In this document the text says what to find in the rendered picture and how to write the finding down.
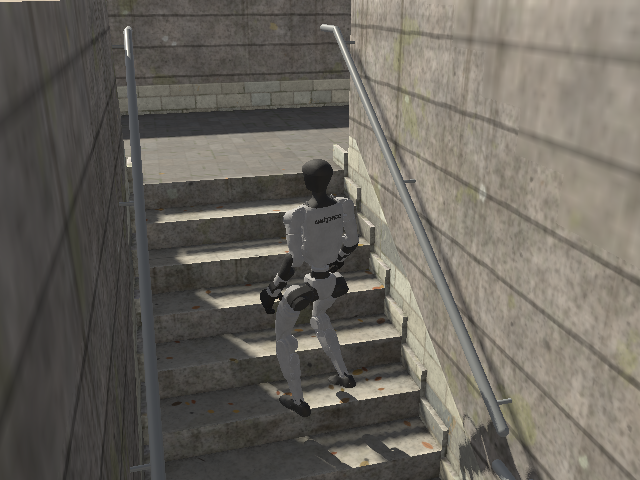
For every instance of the right robot forearm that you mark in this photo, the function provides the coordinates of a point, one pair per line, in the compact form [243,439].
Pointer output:
[345,251]

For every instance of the left robot upper arm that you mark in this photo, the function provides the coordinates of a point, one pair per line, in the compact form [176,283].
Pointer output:
[293,219]

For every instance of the robot right thigh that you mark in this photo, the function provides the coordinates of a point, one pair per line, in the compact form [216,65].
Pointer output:
[319,320]

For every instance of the robot thigh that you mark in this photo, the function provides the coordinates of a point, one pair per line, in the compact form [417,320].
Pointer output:
[294,299]
[319,320]

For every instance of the right robot hand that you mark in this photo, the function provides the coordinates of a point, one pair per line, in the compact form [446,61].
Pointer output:
[337,266]

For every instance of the right robot upper arm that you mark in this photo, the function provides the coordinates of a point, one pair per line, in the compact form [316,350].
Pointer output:
[349,222]

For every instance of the left robot forearm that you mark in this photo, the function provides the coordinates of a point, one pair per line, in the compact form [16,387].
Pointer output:
[282,277]

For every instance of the robot left thigh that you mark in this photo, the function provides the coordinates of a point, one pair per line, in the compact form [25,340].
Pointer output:
[294,299]

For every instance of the left robot hand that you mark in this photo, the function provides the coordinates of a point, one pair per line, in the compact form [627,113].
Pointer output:
[268,301]

